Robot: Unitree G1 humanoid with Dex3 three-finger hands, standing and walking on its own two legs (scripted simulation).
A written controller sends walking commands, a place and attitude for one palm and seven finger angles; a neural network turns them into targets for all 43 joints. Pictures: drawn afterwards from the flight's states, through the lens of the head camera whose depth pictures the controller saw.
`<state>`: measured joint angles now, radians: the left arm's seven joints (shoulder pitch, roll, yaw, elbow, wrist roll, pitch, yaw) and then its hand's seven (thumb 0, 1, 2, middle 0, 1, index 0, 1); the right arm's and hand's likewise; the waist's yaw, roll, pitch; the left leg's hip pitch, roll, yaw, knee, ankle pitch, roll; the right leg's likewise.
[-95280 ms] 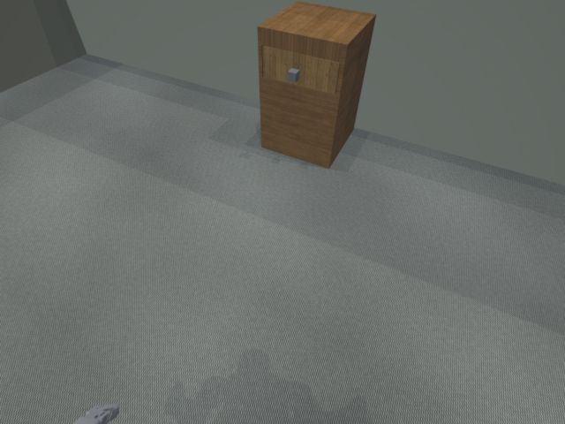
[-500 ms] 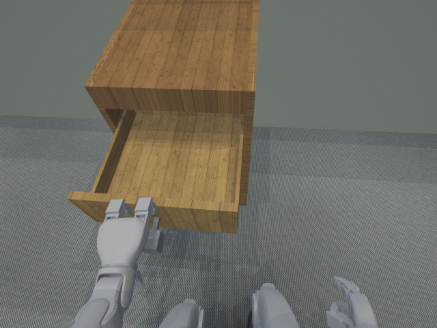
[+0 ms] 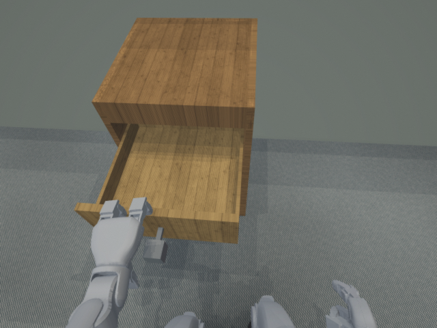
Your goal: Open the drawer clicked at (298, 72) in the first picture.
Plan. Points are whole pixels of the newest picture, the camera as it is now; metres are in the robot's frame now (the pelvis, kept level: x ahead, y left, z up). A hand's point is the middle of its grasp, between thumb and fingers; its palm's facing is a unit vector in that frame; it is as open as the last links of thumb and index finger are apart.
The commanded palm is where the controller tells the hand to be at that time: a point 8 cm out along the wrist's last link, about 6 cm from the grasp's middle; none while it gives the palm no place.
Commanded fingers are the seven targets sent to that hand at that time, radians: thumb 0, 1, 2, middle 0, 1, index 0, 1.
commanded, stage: lift the hand off the handle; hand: left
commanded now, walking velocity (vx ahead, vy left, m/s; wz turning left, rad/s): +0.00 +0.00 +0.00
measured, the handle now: (157, 243) +0.32 +0.18 -0.17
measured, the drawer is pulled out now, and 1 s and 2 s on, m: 0.28 0.28 0.28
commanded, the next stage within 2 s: draw the hand back to the body in 0.56 s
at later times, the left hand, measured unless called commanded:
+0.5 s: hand (132, 232) +0.29 +0.19 -0.01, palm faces +0.00 -0.10 -0.99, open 13.9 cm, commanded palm +0.26 +0.19 +0.04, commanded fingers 0.00 -0.50 0.30 -0.30 -1.20 -0.30 -1.20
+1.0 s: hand (98, 238) +0.26 +0.22 +0.04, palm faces +0.03 -0.10 -0.99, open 13.9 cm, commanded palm +0.22 +0.22 +0.10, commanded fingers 0.00 -0.50 0.30 -0.30 -1.20 -0.30 -1.20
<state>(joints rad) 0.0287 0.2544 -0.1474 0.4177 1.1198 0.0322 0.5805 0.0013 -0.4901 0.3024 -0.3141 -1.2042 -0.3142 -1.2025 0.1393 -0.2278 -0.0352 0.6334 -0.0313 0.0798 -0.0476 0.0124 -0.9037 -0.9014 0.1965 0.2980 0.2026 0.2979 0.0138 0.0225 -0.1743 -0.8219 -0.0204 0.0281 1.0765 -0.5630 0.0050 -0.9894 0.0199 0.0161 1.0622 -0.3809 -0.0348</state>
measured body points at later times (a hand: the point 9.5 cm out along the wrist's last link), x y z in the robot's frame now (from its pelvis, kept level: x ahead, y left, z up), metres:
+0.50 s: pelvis +0.01 +0.01 +0.02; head +0.06 -0.02 +0.47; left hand +0.28 +0.19 +0.04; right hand +0.19 -0.23 -0.10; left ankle -0.02 +0.12 -0.66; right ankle +0.07 -0.10 -0.66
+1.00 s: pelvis +0.02 +0.00 +0.04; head +0.05 -0.04 +0.49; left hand +0.25 +0.22 +0.10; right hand +0.21 -0.23 -0.07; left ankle -0.02 +0.12 -0.66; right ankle +0.07 -0.10 -0.66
